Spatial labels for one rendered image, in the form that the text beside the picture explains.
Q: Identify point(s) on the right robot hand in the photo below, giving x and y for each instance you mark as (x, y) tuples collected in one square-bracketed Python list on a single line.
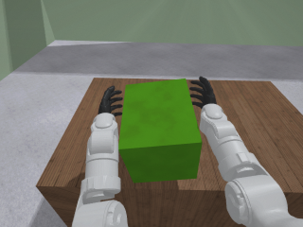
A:
[(207, 92)]

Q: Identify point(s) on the left robot hand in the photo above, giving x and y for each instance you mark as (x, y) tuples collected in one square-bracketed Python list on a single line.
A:
[(107, 101)]

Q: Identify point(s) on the robot left upper arm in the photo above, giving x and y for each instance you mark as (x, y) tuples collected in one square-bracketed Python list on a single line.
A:
[(101, 214)]

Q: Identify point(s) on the pedestal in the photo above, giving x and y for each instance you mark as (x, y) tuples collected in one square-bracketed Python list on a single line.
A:
[(269, 125)]

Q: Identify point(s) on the carton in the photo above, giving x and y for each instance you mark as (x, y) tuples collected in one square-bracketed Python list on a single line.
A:
[(159, 136)]

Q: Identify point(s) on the robot right upper arm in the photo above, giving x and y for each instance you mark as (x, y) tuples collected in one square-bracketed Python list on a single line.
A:
[(257, 201)]

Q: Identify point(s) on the right robot forearm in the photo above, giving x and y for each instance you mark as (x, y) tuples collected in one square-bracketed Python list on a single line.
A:
[(235, 161)]

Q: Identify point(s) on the left robot forearm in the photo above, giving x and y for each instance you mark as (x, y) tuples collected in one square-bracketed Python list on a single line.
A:
[(101, 180)]

